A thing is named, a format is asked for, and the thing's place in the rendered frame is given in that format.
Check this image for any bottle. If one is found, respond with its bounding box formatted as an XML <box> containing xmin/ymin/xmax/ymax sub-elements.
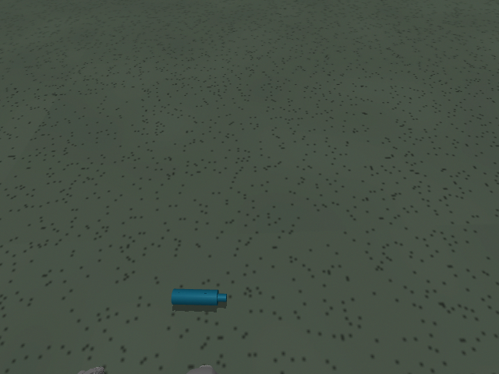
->
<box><xmin>172</xmin><ymin>289</ymin><xmax>227</xmax><ymax>305</ymax></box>

